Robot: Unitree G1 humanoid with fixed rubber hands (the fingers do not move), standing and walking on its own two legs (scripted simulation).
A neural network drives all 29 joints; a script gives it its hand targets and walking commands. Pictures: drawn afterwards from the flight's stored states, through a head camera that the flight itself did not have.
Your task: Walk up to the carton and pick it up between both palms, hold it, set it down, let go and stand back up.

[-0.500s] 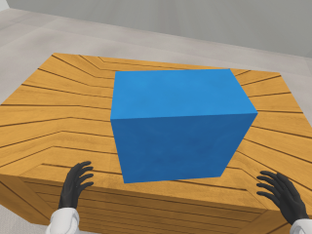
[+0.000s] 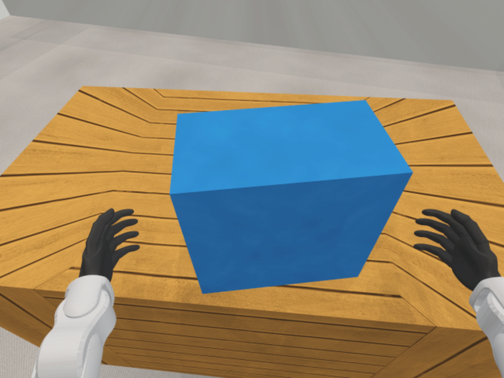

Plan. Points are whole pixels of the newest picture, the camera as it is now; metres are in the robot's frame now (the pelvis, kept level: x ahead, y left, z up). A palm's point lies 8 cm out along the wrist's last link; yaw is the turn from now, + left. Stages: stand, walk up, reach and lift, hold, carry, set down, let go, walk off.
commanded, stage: reach and lift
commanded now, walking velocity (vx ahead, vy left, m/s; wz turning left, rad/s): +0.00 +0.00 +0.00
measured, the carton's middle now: (277, 204) +0.42 -0.01 +0.04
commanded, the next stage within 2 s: none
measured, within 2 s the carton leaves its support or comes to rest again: neither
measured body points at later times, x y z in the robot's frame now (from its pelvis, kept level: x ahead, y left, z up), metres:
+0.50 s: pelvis -0.01 -0.01 +0.00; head +0.00 -0.01 +0.45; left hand +0.33 +0.25 +0.15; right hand +0.37 -0.28 +0.15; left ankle -0.05 +0.12 -0.75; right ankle +0.03 -0.12 -0.75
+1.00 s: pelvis +0.00 -0.01 +0.00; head +0.00 -0.01 +0.45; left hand +0.37 +0.27 +0.20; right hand +0.43 -0.29 +0.21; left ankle -0.05 +0.12 -0.75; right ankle +0.03 -0.12 -0.75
